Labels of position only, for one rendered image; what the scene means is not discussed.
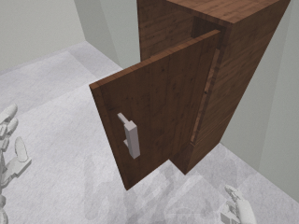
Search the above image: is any cupboard door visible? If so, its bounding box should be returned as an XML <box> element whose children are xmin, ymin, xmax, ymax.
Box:
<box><xmin>89</xmin><ymin>29</ymin><xmax>221</xmax><ymax>190</ymax></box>

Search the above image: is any handle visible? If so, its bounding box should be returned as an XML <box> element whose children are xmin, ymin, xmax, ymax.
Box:
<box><xmin>118</xmin><ymin>113</ymin><xmax>140</xmax><ymax>159</ymax></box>

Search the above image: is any robot left hand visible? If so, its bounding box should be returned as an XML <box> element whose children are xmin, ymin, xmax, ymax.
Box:
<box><xmin>0</xmin><ymin>104</ymin><xmax>32</xmax><ymax>194</ymax></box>

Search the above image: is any robot right hand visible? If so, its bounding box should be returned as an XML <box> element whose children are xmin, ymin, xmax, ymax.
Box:
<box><xmin>221</xmin><ymin>184</ymin><xmax>258</xmax><ymax>224</ymax></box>

